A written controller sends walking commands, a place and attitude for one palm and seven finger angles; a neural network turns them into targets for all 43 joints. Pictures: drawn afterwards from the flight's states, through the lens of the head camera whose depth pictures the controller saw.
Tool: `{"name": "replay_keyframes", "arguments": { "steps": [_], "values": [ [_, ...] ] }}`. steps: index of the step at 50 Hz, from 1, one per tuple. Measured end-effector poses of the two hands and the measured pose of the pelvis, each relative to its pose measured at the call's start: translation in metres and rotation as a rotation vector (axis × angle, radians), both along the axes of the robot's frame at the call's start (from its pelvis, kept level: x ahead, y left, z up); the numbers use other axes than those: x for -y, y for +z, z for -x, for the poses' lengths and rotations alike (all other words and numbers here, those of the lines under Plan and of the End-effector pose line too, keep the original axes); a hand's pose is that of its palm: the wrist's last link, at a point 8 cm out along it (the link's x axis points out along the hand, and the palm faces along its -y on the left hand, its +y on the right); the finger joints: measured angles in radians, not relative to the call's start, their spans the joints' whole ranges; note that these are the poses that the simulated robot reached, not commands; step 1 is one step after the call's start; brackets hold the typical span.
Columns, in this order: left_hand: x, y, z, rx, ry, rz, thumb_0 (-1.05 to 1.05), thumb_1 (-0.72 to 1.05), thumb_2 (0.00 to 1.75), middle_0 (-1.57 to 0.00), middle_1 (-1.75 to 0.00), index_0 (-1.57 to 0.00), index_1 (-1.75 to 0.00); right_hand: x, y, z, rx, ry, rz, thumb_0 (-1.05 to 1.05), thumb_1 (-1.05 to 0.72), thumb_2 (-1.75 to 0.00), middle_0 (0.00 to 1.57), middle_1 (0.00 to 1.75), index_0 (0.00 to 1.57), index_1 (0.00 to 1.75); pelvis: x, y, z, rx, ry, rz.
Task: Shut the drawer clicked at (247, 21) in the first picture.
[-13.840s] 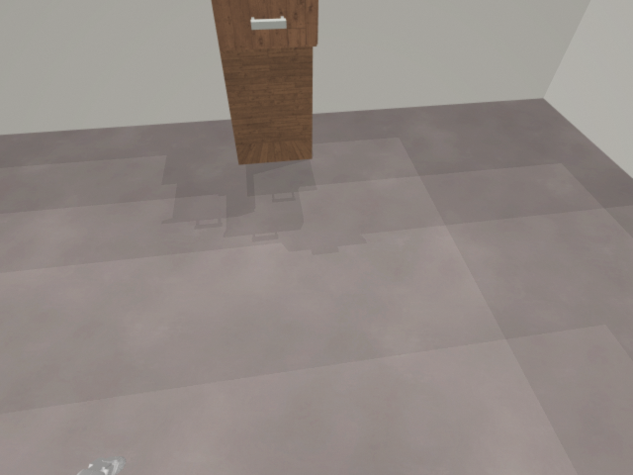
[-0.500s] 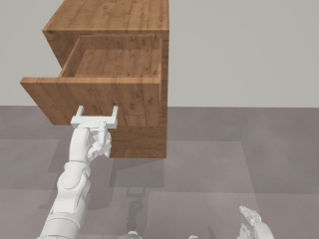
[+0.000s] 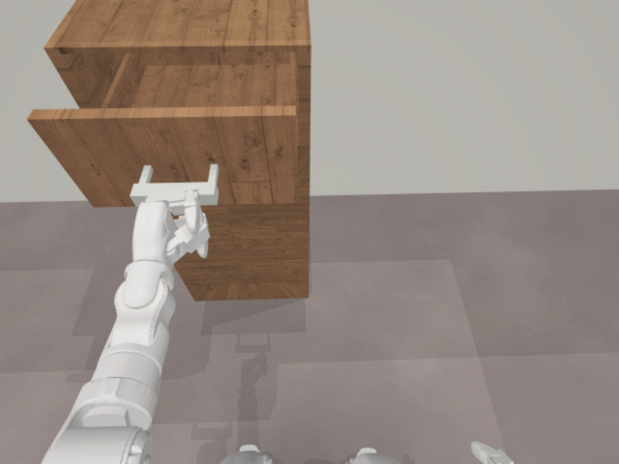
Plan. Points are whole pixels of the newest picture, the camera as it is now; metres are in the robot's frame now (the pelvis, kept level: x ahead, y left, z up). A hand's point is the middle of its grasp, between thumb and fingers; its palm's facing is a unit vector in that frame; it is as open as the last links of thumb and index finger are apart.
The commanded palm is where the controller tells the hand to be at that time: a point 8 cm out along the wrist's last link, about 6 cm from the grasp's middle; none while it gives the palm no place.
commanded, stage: push the drawer shut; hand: left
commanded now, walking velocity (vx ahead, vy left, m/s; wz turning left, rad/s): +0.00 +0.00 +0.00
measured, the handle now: (178, 183) +0.48 +0.19 +0.06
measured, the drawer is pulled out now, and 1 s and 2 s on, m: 0.14 0.03 0.00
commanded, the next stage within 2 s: pull the fist back off the drawer in 1.52 s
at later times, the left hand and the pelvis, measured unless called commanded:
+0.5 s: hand (205, 198) +0.45 +0.14 +0.06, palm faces +0.03 -1.00 -0.02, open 3.3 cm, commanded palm +0.43 +0.20 +0.07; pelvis +0.00 +0.00 -0.01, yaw -1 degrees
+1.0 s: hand (211, 163) +0.52 +0.14 +0.07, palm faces +0.04 -1.00 -0.02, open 3.3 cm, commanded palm +0.50 +0.19 +0.07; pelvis -0.01 +0.01 -0.02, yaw -2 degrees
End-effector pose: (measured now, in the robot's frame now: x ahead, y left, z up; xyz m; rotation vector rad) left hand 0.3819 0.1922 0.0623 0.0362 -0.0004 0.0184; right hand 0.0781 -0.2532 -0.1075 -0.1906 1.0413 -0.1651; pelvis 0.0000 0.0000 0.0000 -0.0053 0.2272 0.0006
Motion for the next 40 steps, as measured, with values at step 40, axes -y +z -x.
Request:
{"name": "replay_keyframes", "arguments": {
  "steps": [40],
  "values": [
    [-0.005,0.004,-0.086,-0.014,0.018,0.014,0.03,0.82,0.89,-1.4,-1.6,-1.4,-1.6,-0.001,-0.012,0.078,-0.223,-0.086,0.031,0.0,-0.9,-0.9,0.2,0.3,0.2,0.3,-0.006,-0.014,0.009,-0.098,-0.01,0.019]
  ]
}}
